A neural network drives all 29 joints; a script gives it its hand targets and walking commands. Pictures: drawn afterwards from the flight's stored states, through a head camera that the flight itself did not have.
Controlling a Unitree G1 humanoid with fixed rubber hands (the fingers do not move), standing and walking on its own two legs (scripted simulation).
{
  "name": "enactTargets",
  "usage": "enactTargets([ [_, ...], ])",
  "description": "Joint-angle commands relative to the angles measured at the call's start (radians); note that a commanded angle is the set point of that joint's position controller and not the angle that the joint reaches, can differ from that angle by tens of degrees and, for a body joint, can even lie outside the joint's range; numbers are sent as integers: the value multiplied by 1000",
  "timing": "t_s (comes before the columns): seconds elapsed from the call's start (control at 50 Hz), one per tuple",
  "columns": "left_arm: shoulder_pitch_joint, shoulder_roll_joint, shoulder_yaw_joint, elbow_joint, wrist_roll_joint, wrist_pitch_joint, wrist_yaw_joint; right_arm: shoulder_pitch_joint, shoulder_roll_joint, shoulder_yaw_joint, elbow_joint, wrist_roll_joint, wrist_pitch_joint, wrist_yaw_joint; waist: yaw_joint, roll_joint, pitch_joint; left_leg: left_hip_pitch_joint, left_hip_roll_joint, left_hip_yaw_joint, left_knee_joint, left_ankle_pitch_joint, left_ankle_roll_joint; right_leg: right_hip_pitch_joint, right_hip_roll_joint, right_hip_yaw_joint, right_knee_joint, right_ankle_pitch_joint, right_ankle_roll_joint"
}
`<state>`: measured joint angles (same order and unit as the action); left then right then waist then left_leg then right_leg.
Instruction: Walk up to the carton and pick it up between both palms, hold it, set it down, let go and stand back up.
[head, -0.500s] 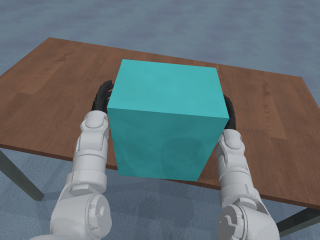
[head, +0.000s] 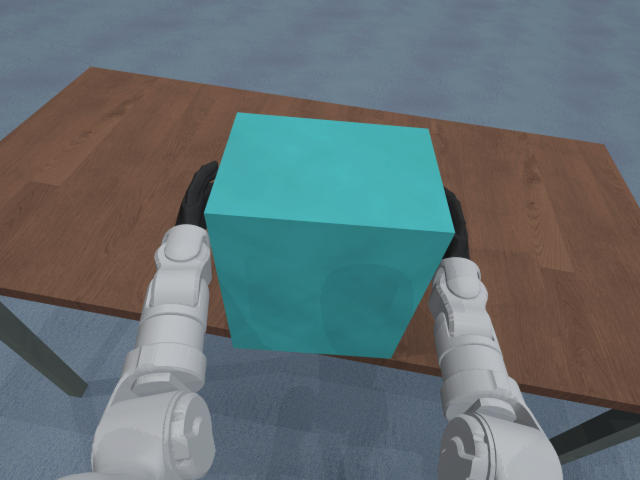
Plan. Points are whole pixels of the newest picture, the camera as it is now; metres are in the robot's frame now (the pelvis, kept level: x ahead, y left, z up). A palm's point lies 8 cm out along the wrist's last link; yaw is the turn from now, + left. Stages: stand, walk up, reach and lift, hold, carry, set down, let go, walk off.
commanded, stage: set down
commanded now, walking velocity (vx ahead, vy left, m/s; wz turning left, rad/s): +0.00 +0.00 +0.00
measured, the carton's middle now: (321, 248) +0.40 -0.01 +0.07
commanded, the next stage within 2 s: none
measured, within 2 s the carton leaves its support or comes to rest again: neither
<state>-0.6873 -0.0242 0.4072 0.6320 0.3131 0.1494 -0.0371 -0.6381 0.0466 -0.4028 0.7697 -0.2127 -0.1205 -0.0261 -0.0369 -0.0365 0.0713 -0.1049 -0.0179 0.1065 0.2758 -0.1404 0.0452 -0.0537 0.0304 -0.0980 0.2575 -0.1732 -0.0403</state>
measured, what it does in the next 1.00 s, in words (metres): stands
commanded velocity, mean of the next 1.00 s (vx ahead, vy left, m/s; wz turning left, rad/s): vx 0.00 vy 0.00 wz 0.00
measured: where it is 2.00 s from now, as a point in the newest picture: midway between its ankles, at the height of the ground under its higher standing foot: outside the picture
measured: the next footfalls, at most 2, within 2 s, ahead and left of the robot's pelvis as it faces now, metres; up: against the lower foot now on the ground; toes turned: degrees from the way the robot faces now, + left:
none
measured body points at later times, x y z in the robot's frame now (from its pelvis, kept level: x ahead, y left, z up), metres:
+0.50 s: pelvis -0.01 +0.00 -0.01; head +0.02 +0.01 +0.44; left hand +0.43 +0.17 +0.09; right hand +0.40 -0.23 +0.09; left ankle +0.01 +0.08 -0.75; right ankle -0.02 -0.08 -0.75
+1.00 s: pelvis -0.03 -0.01 -0.01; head -0.02 +0.00 +0.44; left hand +0.43 +0.18 +0.17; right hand +0.40 -0.24 +0.16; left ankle +0.01 +0.08 -0.75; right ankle -0.02 -0.08 -0.75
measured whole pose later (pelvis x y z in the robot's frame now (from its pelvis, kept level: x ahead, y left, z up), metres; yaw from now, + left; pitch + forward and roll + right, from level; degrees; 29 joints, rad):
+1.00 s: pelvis -0.03 -0.01 -0.01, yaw +0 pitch +7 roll +0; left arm -0.95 0.39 0.00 0.86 -0.27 0.35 0.05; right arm -0.89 -0.31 -0.04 0.85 0.34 0.29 -0.10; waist -0.06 -0.02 -0.13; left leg -0.41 0.02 0.10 0.42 -0.13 0.04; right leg -0.36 0.05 -0.11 0.39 -0.17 -0.08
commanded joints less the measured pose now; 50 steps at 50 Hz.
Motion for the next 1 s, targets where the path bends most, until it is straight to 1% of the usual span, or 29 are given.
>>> enactTargets([
  [0.0,-369,-2,-164,10,-53,-38,17,-340,-35,130,0,39,15,17,-7,45,-327,149,54,-40,8,133,-46,-89,-33,28,-14,211,85],
  [0.02,-398,45,-179,18,-86,-51,42,-353,-77,135,19,62,17,8,-6,36,-363,141,60,-45,13,120,-46,-91,-29,32,-6,201,79],
  [0.04,-405,100,-208,26,-122,-66,76,-363,-162,134,28,100,11,-7,-9,76,-421,157,66,-53,27,132,-58,-131,-21,37,5,202,69],
  [0.1,-490,150,-273,39,-230,-114,144,-463,-213,213,7,221,-3,-40,13,108,-632,144,70,-60,103,255,-74,-163,-16,59,40,306,54],
  [0.14,-523,188,-283,74,-284,-135,160,-489,-255,239,6,271,5,-68,-2,82,-721,124,66,-66,161,324,-77,-169,-6,70,74,395,52],
  [0.2,-531,245,-301,135,-347,-146,160,-524,-321,292,20,344,22,-97,2,51,-784,52,66,-79,190,314,-71,-133,-3,76,121,461,54],
  [0.28,-475,289,-284,126,-374,-147,152,-507,-377,328,17,410,23,-106,17,47,-852,106,62,-91,248,485,-95,-165,9,76,149,556,55],
  [0.32,-470,308,-274,188,-379,-121,137,-513,-409,360,69,448,46,-103,18,7,-763,102,65,-91,232,444,-88,-186,15,76,130,519,52],
  [0.38,-527,349,-308,120,-420,-97,132,-546,-453,377,76,508,72,-92,19,51,-730,97,60,-92,200,375,-89,-207,13,78,119,435,56],
  [0.42,-547,346,-317,172,-430,-89,129,-567,-458,387,134,527,90,-78,8,64,-690,130,66,-104,205,346,-86,-291,11,75,93,318,39],
  [0.46,-619,393,-334,98,-470,-92,134,-607,-492,381,68,550,108,-61,15,73,-752,154,63,-97,201,300,-85,-322,11,72,82,265,43],
  [0.48,-602,393,-342,88,-492,-92,133,-594,-483,395,27,567,115,-60,10,59,-768,150,61,-102,213,331,-75,-306,9,77,92,318,49],
  [0.5,-599,406,-344,64,-490,-84,128,-603,-489,399,6,573,119,-56,12,71,-810,158,55,-106,222,373,-72,-282,9,84,102,371,51],
  [0.54,-586,407,-341,152,-484,-73,102,-600,-462,384,76,555,151,-50,8,74,-734,87,49,-111,200,253,-58,-287,-10,91,98,272,51],
  [0.56,-653,448,-340,74,-504,-60,104,-639,-517,370,21,561,160,-46,12,95,-775,80,52,-110,184,237,-63,-268,-16,89,97,258,52],
  [0.58,-647,469,-335,79,-510,-38,106,-648,-514,393,9,580,178,-46,13,48,-754,65,44,-100,185,216,-46,-250,-15,97,91,264,57],
  [0.62,-672,472,-352,135,-534,-14,93,-681,-489,388,37,578,215,-49,9,30,-671,-25,39,-107,156,107,-27,-242,-28,109,92,191,50],
  [0.64,-661,482,-350,115,-543,6,96,-677,-521,379,22,580,226,-54,-6,35,-712,-2,41,-114,150,110,-30,-235,-27,110,91,198,54],
  [0.66,-629,457,-370,192,-537,16,90,-633,-488,387,111,568,241,-55,-15,60,-633,-4,45,-126,155,118,-29,-281,-28,107,101,186,50],
  [0.68,-672,468,-365,99,-539,22,90,-666,-517,358,28,569,238,-57,-20,93,-729,31,38,-113,162,157,-40,-264,-32,105,86,209,51],
  [0.74,-648,537,-316,16,-524,90,87,-659,-533,368,-70,577,273,-71,-12,59,-784,78,27,-110,171,261,-39,-165,-19,105,100,371,63],
  [0.76,-655,529,-319,66,-507,116,78,-662,-526,358,-28,570,295,-75,-27,52,-726,67,32,-118,158,227,-35,-167,-21,103,97,345,62],
  [0.78,-625,506,-324,156,-506,127,67,-659,-492,370,61,567,318,-73,-20,24,-591,11,37,-133,143,131,-22,-211,-27,105,90,230,60],
  [0.8,-687,555,-315,59,-524,138,66,-703,-537,356,-46,565,321,-78,-12,11,-654,1,33,-116,119,102,-19,-174,-30,108,71,209,59],
  [0.84,-743,543,-361,137,-571,135,71,-759,-515,340,-40,549,340,-80,-28,7,-641,-41,33,-122,120,0,-10,-224,-48,118,64,61,51],
  [0.86,-757,531,-386,92,-589,133,81,-766,-511,327,-63,546,349,-79,-25,36,-680,-37,36,-125,124,-15,-18,-247,-42,114,63,22,46],
  [0.9,-776,547,-401,-42,-617,143,105,-773,-539,313,-194,545,350,-74,-37,86,-824,54,42,-128,155,130,-35,-260,-34,98,88,177,39],
  [0.94,-792,593,-356,107,-581,194,93,-783,-546,321,-66,539,392,-77,-31,42,-688,23,39,-120,138,81,-11,-220,-32,100,87,182,43],
  [0.98,-782,626,-330,122,-546,215,83,-778,-549,366,-6,575,421,-75,-5,23,-613,-28,28,-119,99,49,2,-159,-45,118,77,179,52],
])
